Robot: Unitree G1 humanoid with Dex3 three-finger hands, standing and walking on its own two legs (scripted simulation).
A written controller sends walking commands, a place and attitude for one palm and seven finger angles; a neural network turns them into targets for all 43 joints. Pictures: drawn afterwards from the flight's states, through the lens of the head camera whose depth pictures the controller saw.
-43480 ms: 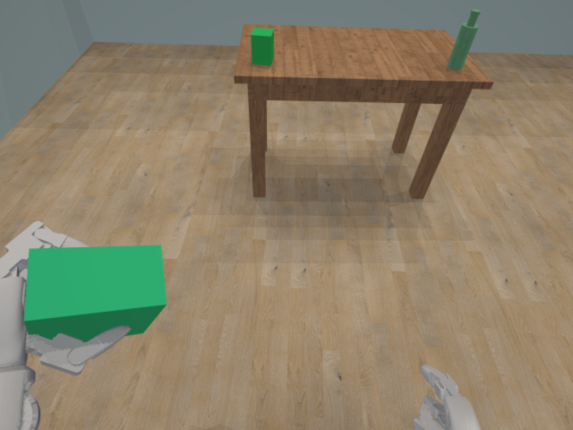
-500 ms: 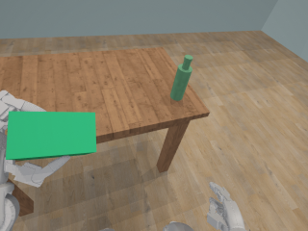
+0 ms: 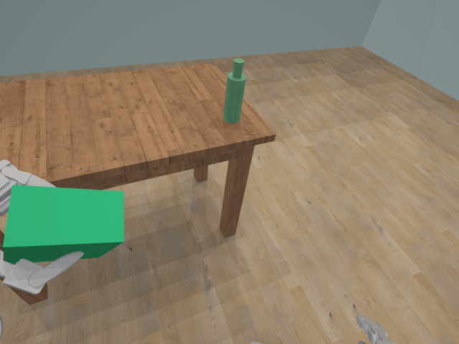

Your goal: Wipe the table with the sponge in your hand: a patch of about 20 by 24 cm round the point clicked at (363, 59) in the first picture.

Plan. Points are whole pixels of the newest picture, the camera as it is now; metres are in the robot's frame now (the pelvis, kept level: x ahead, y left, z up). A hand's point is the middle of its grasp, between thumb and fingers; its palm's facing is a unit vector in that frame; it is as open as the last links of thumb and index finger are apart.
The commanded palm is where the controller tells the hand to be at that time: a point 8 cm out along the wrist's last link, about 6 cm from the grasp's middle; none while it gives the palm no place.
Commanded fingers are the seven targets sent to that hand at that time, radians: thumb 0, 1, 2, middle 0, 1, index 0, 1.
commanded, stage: stop stepping back and stand still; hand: left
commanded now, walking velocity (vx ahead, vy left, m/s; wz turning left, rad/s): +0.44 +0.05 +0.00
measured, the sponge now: (79, 228) +0.23 +0.22 +0.15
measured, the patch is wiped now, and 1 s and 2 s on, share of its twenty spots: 1.00 1.00 1.00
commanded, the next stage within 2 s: stand and wait in 1.38 s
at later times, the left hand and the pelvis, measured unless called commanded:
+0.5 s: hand out of the picture +0.07 +0.22 +0.17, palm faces +0.38 -0.86 -0.35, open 10.4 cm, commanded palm +0.03 +0.26 +0.21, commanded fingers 0.00 0.10 1.30 -1.20 -1.60 -1.20 -1.60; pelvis -0.13 -0.02 +0.01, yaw +0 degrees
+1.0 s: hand out of the picture +0.04 +0.17 +0.19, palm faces +0.32 -0.88 -0.37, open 10.4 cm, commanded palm -0.01 +0.22 +0.21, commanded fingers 0.00 0.10 1.30 -1.20 -1.60 -1.20 -1.60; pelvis -0.17 -0.06 +0.01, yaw -1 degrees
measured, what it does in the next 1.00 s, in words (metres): walks backwards: right foot, then left foot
